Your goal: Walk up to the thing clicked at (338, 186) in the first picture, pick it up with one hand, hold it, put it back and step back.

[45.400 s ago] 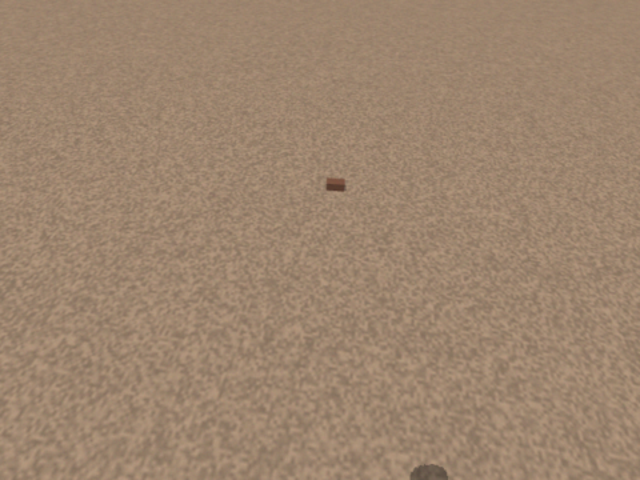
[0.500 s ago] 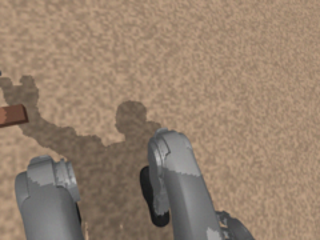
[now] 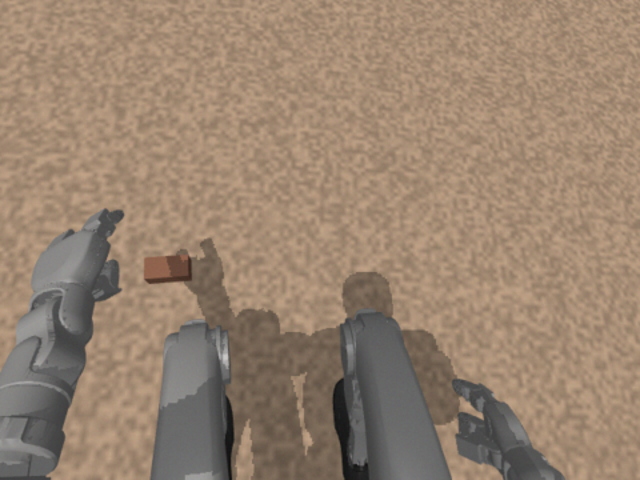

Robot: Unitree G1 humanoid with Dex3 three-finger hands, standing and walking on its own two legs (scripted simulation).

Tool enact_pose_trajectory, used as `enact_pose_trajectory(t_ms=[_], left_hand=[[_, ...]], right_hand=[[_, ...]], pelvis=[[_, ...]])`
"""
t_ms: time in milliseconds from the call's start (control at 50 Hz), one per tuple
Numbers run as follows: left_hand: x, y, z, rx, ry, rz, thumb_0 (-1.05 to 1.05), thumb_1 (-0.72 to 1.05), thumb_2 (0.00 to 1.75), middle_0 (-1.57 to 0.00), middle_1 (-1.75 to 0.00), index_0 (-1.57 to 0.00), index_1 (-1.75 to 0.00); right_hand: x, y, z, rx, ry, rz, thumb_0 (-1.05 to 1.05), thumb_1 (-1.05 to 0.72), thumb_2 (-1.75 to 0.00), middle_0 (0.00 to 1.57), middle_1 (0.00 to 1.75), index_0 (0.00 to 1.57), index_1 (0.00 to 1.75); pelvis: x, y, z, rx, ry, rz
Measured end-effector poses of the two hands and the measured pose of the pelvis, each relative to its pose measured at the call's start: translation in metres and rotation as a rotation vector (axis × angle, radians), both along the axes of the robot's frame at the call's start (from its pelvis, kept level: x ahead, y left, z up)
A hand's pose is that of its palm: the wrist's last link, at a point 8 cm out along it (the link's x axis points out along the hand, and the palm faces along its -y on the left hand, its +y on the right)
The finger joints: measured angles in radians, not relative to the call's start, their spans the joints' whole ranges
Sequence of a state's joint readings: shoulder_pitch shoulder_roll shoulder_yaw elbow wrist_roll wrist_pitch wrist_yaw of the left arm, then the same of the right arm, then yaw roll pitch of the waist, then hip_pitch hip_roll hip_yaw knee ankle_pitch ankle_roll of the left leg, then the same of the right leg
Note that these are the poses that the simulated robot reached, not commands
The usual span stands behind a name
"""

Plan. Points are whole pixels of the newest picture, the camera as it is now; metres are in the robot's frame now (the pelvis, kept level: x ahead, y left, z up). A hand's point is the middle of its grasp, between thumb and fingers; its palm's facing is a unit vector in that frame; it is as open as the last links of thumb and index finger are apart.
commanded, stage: home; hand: left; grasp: from above
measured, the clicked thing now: (168, 269) +0.47 +0.24 -0.43
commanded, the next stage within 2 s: none
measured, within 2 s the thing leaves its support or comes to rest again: neither
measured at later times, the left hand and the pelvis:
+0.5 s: hand (52, 367) +0.25 +0.20 +0.10, palm faces +0.03 -0.94 -0.33, open 7.4 cm; pelvis +0.03 -0.01 +0.17, yaw +4 degrees
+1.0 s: hand out of the picture +0.22 +0.20 +0.22, palm faces +0.16 -0.97 -0.19, open 7.4 cm; pelvis +0.08 +0.00 +0.27, yaw +6 degrees
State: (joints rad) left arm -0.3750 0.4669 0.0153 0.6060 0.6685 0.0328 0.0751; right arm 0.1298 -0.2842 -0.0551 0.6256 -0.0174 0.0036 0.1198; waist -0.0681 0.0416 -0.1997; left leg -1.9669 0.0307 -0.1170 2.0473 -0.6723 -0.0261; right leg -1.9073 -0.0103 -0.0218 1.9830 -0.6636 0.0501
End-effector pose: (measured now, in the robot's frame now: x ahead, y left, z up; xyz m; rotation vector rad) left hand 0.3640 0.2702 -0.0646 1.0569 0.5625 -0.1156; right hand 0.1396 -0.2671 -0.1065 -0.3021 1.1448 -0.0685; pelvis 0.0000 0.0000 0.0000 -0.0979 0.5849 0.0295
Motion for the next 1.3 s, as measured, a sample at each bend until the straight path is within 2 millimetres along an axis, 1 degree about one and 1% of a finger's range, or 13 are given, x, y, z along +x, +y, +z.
enact_pose_trajectory(t_ms=[80,160,220,280,360,460,640,720,780,900,1040,1160,1300], left_hand=[[-0.034,-0.001,0.029,-0.101,-0.008,0.073,0.01,0.81,0.88,-0.22,-0.32,-0.21,-0.32],[-0.062,-0.002,0.058,-0.195,-0.011,0.168,0.01,0.86,0.89,-0.21,-0.31,-0.21,-0.31],[-0.079,-0.006,0.082,-0.273,-0.004,0.243,0.01,0.88,0.89,-0.21,-0.31,-0.21,-0.31],[-0.094,-0.012,0.105,-0.355,0.012,0.316,0.01,0.89,0.9,-0.21,-0.3,-0.21,-0.31],[-0.112,-0.02,0.136,-0.463,0.041,0.41,0.01,0.89,0.9,-0.21,-0.3,-0.21,-0.31],[-0.125,-0.026,0.177,-0.561,0.062,0.511,0.01,0.9,0.9,-0.21,-0.3,-0.21,-0.31],[-0.14,-0.03,0.251,-0.686,0.075,0.649,0.01,0.9,0.9,-0.21,-0.3,-0.2,-0.3],[-0.146,-0.031,0.282,-0.722,0.062,0.666,0.01,0.91,0.9,-0.2,-0.3,-0.2,-0.3],[-0.15,-0.031,0.3,-0.732,0.048,0.665,0.01,0.91,0.9,-0.2,-0.3,-0.2,-0.3],[-0.16,-0.028,0.316,-0.736,0.044,0.665,0.01,0.91,0.9,-0.2,-0.3,-0.2,-0.3],[-0.166,-0.027,0.312,-0.745,0.062,0.679,0.01,0.91,0.9,-0.2,-0.3,-0.2,-0.3],[-0.165,-0.027,0.311,-0.747,0.058,0.675,0.01,0.91,0.9,-0.2,-0.3,-0.2,-0.3],[-0.162,-0.026,0.312,-0.739,0.055,0.667,0.01,0.91,0.9,-0.2,-0.3,-0.2,-0.3]], right_hand=[[0.036,0.002,0.034,-0.023,-0.114,0.037,0.01,-0.9,-0.9,0.2,0.3,0.2,0.3],[0.066,0.012,0.068,-0.02,-0.226,0.058,0.01,-0.9,-0.9,0.2,0.3,0.2,0.3],[0.08,0.022,0.093,-0.004,-0.297,0.062,0.01,-0.9,-0.9,0.2,0.3,0.2,0.3],[0.089,0.032,0.118,0.017,-0.35,0.058,0.01,-0.9,-0.9,0.2,0.3,0.2,0.3],[0.091,0.043,0.15,0.04,-0.392,0.042,0.01,-0.9,-0.9,0.2,0.3,0.2,0.3],[0.084,0.048,0.188,0.041,-0.403,0.007,0.01,-0.9,-0.9,0.2,0.3,0.2,0.3],[0.069,0.039,0.255,-0.021,-0.421,-0.071,0.01,-0.9,-0.9,0.2,0.3,0.21,0.3],[0.071,0.035,0.282,-0.046,-0.464,-0.088,0.01,-0.9,-0.9,0.2,0.3,0.2,0.3],[0.078,0.034,0.298,-0.055,-0.508,-0.088,0.01,-0.9,-0.9,0.2,0.3,0.2,0.3],[0.099,0.037,0.318,-0.048,-0.592,-0.06,0.01,-0.9,-0.9,0.2,0.3,0.2,0.3],[0.118,0.046,0.326,-0.033,-0.643,-0.007,0.01,-0.9,-0.9,0.2,0.3,0.2,0.3],[0.12,0.051,0.325,-0.028,-0.632,0.015,0.01,-0.9,-0.9,0.2,0.3,0.21,0.3],[0.112,0.051,0.319,-0.026,-0.597,0.004,0.01,-0.9,-0.9,0.2,0.3,0.21,0.3]], pelvis=[[-0.002,-0.001,0.025,0.007,-0.03,0.012],[-0.002,-0.003,0.049,0.015,-0.061,0.022],[0.0,-0.004,0.069,0.022,-0.085,0.028],[0.004,-0.005,0.09,0.027,-0.112,0.033],[0.011,-0.006,0.12,0.035,-0.146,0.038],[0.025,-0.006,0.158,0.041,-0.191,0.045],[0.054,-0.003,0.222,0.051,-0.287,0.06],[0.065,-0.001,0.243,0.056,-0.329,0.064],[0.071,0.0,0.254,0.059,-0.353,0.068],[0.077,0.002,0.264,0.065,-0.387,0.074],[0.078,0.003,0.265,0.07,-0.404,0.08],[0.078,0.003,0.266,0.07,-0.41,0.082],[0.079,0.003,0.266,0.069,-0.412,0.079]])
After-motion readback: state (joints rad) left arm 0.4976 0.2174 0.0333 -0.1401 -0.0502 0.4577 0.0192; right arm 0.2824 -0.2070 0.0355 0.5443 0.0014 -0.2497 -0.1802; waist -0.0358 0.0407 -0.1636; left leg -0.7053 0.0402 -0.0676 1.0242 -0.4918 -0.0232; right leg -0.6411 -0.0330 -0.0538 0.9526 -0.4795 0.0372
